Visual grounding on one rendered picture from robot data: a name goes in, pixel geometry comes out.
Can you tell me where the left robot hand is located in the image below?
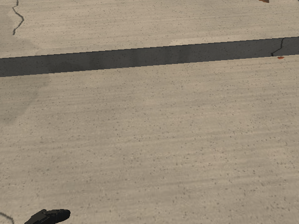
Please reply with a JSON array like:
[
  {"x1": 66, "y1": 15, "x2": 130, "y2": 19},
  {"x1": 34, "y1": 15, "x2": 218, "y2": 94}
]
[{"x1": 24, "y1": 209, "x2": 71, "y2": 224}]

